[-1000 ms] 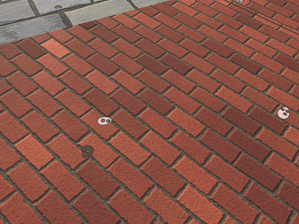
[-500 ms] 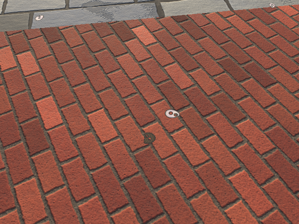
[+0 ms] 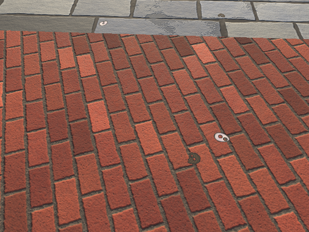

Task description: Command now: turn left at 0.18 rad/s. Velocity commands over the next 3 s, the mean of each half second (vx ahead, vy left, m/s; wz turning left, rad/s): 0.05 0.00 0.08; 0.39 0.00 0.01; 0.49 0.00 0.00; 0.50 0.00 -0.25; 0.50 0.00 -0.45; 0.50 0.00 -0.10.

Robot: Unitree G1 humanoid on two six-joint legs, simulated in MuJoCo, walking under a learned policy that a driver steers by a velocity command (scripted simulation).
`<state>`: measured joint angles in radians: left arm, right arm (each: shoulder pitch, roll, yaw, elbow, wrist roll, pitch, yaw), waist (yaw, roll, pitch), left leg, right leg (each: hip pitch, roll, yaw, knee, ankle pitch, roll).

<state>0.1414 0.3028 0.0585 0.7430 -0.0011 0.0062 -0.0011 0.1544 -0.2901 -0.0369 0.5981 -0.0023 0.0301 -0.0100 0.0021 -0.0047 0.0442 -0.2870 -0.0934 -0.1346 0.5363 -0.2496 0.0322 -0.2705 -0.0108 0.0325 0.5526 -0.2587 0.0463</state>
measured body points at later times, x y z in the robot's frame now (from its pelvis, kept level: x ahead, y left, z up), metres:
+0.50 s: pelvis +0.03 -0.02 +0.00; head +0.03 -0.01 +0.45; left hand +0.15 +0.24 -0.12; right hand +0.14 -0.29 -0.11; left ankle +0.02 +0.10 -0.72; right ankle +0.00 -0.13 -0.73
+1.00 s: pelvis +0.23 +0.00 +0.00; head +0.27 +0.00 +0.44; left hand +0.48 +0.21 -0.08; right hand +0.20 -0.28 -0.12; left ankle +0.05 +0.11 -0.73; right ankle +0.42 -0.12 -0.71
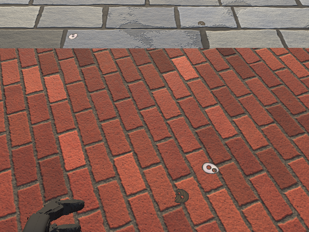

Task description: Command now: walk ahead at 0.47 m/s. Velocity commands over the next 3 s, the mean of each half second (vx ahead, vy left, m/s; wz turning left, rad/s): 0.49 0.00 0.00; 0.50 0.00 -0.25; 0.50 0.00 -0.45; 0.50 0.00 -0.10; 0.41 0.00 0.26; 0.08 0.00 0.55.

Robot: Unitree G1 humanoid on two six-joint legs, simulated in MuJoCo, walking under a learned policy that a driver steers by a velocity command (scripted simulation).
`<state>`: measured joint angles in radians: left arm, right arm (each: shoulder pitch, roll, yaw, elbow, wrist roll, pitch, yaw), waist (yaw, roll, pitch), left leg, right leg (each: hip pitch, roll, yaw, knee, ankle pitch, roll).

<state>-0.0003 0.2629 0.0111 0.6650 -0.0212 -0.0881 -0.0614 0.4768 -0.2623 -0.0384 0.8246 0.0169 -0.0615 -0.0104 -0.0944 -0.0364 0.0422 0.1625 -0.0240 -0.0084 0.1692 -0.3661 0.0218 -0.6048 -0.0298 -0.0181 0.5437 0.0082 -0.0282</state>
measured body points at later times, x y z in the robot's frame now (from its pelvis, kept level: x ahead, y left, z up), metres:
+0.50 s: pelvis +0.28 -0.02 +0.01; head +0.31 -0.02 +0.46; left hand +0.29 +0.26 -0.11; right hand +0.50 -0.25 -0.07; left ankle +0.47 +0.13 -0.69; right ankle +0.19 -0.11 -0.73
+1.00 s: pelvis +0.57 +0.01 +0.01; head +0.59 +0.00 +0.46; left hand +0.78 +0.23 -0.09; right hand +0.57 -0.28 -0.12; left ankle +0.48 +0.12 -0.73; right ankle +0.73 -0.16 -0.68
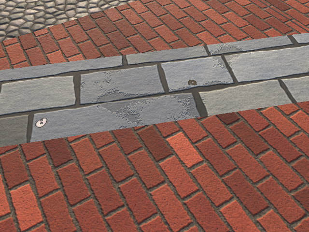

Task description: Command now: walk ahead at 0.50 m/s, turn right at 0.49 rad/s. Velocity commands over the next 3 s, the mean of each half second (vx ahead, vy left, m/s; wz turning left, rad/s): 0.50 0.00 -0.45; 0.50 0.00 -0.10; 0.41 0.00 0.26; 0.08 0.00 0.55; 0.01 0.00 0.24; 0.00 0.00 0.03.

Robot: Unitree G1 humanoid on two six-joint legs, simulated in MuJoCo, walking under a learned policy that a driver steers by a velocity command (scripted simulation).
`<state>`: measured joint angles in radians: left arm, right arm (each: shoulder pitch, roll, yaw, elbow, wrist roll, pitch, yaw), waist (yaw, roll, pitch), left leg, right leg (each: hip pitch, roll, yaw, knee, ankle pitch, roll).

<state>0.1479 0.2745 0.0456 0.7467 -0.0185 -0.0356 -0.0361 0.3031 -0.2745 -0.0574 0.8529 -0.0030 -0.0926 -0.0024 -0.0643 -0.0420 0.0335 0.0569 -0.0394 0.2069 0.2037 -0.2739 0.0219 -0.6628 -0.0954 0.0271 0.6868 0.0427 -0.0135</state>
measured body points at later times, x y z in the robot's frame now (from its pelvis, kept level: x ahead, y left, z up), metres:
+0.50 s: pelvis +0.28 -0.05 +0.01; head +0.31 -0.08 +0.45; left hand +0.41 +0.21 -0.10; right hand +0.43 -0.34 -0.09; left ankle +0.51 +0.08 -0.69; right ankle +0.20 -0.12 -0.74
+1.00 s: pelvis +0.57 -0.07 +0.01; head +0.60 -0.08 +0.46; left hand +0.82 +0.11 -0.09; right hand +0.51 -0.35 -0.12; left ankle +0.54 +0.03 -0.74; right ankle +0.70 -0.29 -0.69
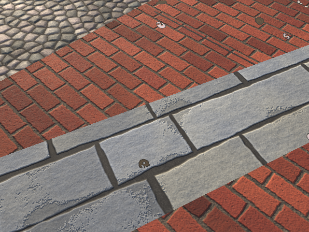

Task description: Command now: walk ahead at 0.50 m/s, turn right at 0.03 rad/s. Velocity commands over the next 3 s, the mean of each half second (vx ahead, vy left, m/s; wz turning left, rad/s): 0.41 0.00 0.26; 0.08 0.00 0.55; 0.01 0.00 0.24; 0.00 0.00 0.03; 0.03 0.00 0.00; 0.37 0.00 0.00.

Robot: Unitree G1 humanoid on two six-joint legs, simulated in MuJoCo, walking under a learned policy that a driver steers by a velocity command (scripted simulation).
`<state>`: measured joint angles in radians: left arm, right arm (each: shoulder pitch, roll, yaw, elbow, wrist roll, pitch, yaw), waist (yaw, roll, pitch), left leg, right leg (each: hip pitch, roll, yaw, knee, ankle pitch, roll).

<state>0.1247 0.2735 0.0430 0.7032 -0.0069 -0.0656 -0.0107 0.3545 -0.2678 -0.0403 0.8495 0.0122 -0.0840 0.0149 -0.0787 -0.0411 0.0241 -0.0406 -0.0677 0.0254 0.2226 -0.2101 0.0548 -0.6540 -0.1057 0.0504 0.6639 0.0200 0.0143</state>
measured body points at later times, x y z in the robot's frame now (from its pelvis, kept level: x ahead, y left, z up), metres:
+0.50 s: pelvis +0.26 -0.05 +0.00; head +0.29 -0.04 +0.45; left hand +0.29 +0.24 -0.12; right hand +0.45 -0.29 -0.11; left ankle +0.38 +0.12 -0.70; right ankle +0.23 -0.15 -0.75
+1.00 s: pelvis +0.36 -0.02 -0.01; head +0.39 +0.00 +0.43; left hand +0.37 +0.29 -0.12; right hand +0.63 -0.21 -0.10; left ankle +0.39 +0.09 -0.75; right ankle +0.46 -0.15 -0.72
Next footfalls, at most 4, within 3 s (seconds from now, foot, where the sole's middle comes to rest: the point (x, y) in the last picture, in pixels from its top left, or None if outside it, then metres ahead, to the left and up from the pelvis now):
0.16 right None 0.27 -0.15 -0.78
0.62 left None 0.43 0.11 -0.78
1.06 right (177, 227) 0.49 -0.12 -0.78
1.40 left None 0.31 0.09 -0.78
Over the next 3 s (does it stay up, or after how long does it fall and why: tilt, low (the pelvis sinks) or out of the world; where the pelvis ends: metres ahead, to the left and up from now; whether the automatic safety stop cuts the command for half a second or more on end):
stays up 0.54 0.07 -0.02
